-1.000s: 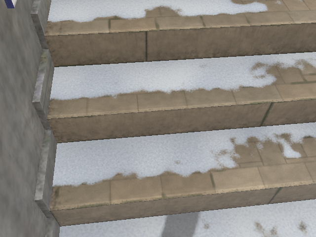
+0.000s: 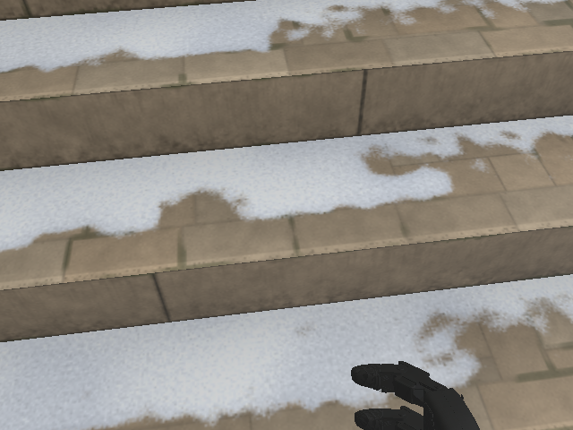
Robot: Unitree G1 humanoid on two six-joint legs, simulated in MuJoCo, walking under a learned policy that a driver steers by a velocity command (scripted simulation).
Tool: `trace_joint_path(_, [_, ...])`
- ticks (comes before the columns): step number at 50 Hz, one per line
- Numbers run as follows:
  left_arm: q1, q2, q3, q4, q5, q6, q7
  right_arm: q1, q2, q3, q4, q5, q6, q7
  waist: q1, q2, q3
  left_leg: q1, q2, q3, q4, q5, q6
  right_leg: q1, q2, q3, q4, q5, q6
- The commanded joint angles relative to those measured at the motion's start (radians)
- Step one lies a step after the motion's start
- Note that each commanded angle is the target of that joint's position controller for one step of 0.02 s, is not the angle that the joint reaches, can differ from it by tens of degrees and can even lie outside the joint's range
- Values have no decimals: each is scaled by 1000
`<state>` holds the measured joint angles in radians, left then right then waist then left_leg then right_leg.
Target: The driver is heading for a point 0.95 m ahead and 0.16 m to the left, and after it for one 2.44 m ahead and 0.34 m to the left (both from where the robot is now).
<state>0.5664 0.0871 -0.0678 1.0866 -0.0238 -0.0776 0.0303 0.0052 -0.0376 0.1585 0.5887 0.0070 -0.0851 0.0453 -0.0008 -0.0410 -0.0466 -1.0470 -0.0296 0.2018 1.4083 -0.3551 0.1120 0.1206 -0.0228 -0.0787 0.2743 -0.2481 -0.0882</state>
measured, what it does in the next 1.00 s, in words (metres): climbs, turning left: left foot 0.17 m higher, then right foot 0.17 m higher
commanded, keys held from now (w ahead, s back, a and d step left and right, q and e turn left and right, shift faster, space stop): w+shift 0.08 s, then w+q+shift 0.78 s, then w+e+shift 0.08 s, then e+shift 0.06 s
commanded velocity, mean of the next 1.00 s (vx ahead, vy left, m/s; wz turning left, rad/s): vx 0.96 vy -0.05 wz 0.61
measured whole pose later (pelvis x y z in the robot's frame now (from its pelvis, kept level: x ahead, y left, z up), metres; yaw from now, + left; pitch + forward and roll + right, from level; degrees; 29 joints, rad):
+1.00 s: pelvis +0.76 +0.09 +0.46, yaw +37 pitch +1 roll -2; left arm 0.05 0.17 -0.06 0.46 -0.02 -0.08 -0.08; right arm 0.54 -0.23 0.04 0.87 -0.06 -0.04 0.00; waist 0.06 -0.02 -0.07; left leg -0.36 -0.12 -0.02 0.74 -0.39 0.12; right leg -1.08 0.05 0.22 2.34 -0.17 -0.09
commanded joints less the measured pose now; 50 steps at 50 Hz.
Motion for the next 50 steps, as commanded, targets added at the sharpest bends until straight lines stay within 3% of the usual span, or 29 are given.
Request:
trace_joint_path(1, [-142,420,99,-110,49,-7,26,410,-409,-178,37,-1,-7,-9,-347,-214,-250,893,-43,-251,-479,-203,98,-210,-221,107,697,2101,-119])
trace_joint_path(2, [-194,198,58,-181,49,-55,-22,604,-488,-187,180,-60,12,-13,-254,456,-267,1095,225,-895,-848,44,273,-592,102,208,1244,409,-74])
trace_joint_path(3, [-224,167,65,-232,32,-113,-83,665,-343,-164,256,-87,15,-51,-226,448,-293,1162,330,-1388,-1178,-77,325,-878,229,425,1675,121,-100])
trace_joint_path(4, [-390,149,61,-330,-3,-134,-110,626,-232,-147,303,-60,-5,-43,-183,253,-76,1097,344,-1264,-1138,-176,265,-1099,190,409,1849,87,-141])
trace_joint_path(6, [-577,-33,-8,-466,37,-107,-129,538,-75,-119,406,-28,-8,-7,-44,-63,133,830,244,-859,-1042,-175,187,-1271,122,317,1962,-13,-156])
trace_joint_path(7, [-508,-65,-29,-475,42,-78,-133,458,-6,-99,419,-43,2,-2,45,-46,148,713,192,-728,-1043,-167,156,-1306,84,284,2070,-41,-141])
trace_joint_path(11, [-563,-53,-91,-593,38,-43,-119,304,-87,-89,399,-50,17,8,151,4,212,418,130,-413,-1187,103,100,-1361,-37,67,2048,-94,-43])
trace_joint_path(14, [-781,-39,-133,-729,62,-67,-92,455,-190,-106,430,30,-1,-27,82,-36,173,430,100,-452,-1276,-69,91,-1334,-136,15,1625,-34,26])
trace_joint_path(16, [-955,-38,-159,-819,57,-103,-69,630,-227,-124,449,66,-5,-66,6,-26,-50,210,99,-390,-1416,518,120,-504,-64,-161,1043,27,60])
trace_joint_path(17, [-781,32,-92,-774,37,-108,-33,651,-260,-130,458,38,-39,-61,100,115,-276,319,96,-385,-1251,1318,129,-143,56,-183,1063,-28,78])
trace_joint_path(19, [-234,351,71,-610,28,-76,-7,358,-551,-229,388,-30,-56,-54,411,365,-450,775,184,-475,-732,1786,62,-74,-11,171,732,-359,8])
trace_joint_path(20, [36,483,125,-489,30,-73,-26,244,-467,-224,313,-66,-70,-56,443,131,-560,714,120,-497,-430,1346,90,120,-128,419,530,-439,-43])
trace_joint_path(21, [53,498,123,-370,59,-55,-17,250,-178,-181,209,-58,-89,-25,274,-444,-503,271,-102,-490,83,302,77,201,-381,1061,95,-388,-173])
trace_joint_path(22, [-113,376,95,-400,46,-40,2,224,-176,-186,171,-27,-111,27,214,-294,-328,45,-78,-530,566,235,64,76,-498,1246,-40,-428,-218])
trace_joint_path(24, [-208,39,27,-232,31,-29,-31,39,-19,-128,-4,15,-61,57,69,-72,35,-208,12,-392,885,168,98,-236,-422,729,65,-350,-117])
trace_joint_path(26, [-290,-69,23,-120,52,-13,-57,174,26,-98,5,27,6,53,-75,71,113,-153,76,-394,846,223,124,-462,-296,249,131,-35,43])
trace_joint_path(28, [-401,-17,36,-126,69,-4,-62,248,5,-90,-20,70,52,45,-166,34,159,-108,101,-382,716,182,90,-599,-286,6,47,59,68])
trace_joint_path(30, [-428,61,30,-119,101,-9,-57,99,-40,-90,-76,44,73,16,-153,15,170,-69,50,-246,723,252,61,-675,-224,-154,-43,155,40])
trace_joint_path(33, [-281,198,53,-112,71,-9,-17,6,-84,-72,-156,25,84,-4,-112,28,184,-319,106,-204,572,138,15,-396,-211,-221,-87,228,32])
trace_joint_path(35, [-242,315,66,-129,55,-3,19,-138,-124,-49,-243,24,71,24,-110,45,85,38,146,-44,148,100,4,-462,-190,-281,-252,418,4])
trace_joint_path(37, [-58,419,79,-121,40,-37,43,-182,-232,-103,-253,38,54,48,-93,-41,-110,558,-54,150,48,-38,-4,-403,-236,-262,-58,1574,-34])
trace_joint_path(38, [-108,549,114,-157,30,-31,39,28,-312,-152,-216,24,58,40,-221,-169,-266,680,-85,114,-28,-152,8,-222,-280,-222,106,1903,-59])
trace_joint_path(40, [-242,588,159,-290,29,-5,35,389,-497,-242,-91,22,73,42,-307,-156,-388,978,-112,-209,-519,-194,96,-179,-288,-106,626,1654,-77])
trace_joint_path(41, [-272,367,112,-401,59,-40,2,387,-593,-272,-29,17,82,30,-146,329,-311,1143,85,-863,-905,-321,266,-659,-15,-22,1039,319,2])
trace_joint_path(42, [-359,329,104,-473,71,-101,-40,371,-510,-243,-44,-25,52,-11,-120,373,-407,1225,193,-1427,-1195,-569,330,-908,120,305,1505,156,-23])
trace_joint_path(43, [-471,249,91,-533,57,-128,-59,427,-397,-207,-14,-30,26,-17,-113,256,-233,1135,216,-1377,-1202,-484,260,-1075,107,330,1741,124,-37])
trace_joint_path(45, [-412,84,22,-640,98,-28,-107,469,-290,-175,119,-55,2,-73,73,-227,3,950,219,-1149,-1027,106,-34,-1276,78,319,2024,171,-5])
trace_joint_path(48, [-300,6,-32,-632,-1,24,-143,360,-178,-105,155,-85,7,-64,158,-37,2,805,149,-505,-837,435,-64,-1393,25,325,2160,87,4])
trace_joint_path(50, [-433,-68,-64,-630,-30,5,-107,360,-116,-99,277,-56,26,-25,155,181,59,610,150,-292,-998,33,2,-1450,54,266,2185,-3,-28])
Velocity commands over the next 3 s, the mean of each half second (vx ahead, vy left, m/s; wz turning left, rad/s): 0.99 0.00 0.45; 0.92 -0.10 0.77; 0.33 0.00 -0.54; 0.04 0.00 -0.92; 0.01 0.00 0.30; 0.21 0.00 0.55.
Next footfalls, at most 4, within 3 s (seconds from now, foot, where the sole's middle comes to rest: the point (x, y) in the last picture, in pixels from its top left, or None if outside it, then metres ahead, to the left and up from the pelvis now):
0.02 left None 0.18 0.06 -0.62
0.40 right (400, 358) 0.53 -0.17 -0.46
0.80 left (232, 208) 0.76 0.14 -0.29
1.20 right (221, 39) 1.07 0.17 -0.12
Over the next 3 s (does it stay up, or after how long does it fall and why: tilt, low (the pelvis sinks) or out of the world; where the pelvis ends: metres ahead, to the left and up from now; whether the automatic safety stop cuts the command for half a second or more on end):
stays up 1.19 0.22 0.75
